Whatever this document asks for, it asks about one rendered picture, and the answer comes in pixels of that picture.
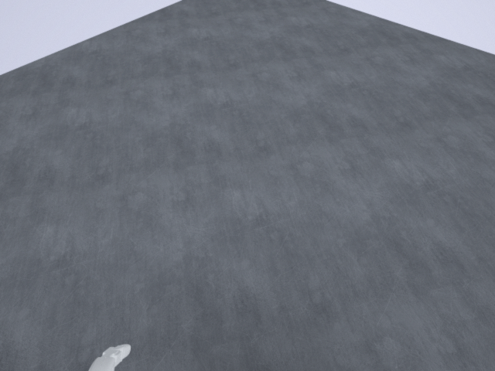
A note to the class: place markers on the robot left hand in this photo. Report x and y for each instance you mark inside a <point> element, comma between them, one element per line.
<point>110,358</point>

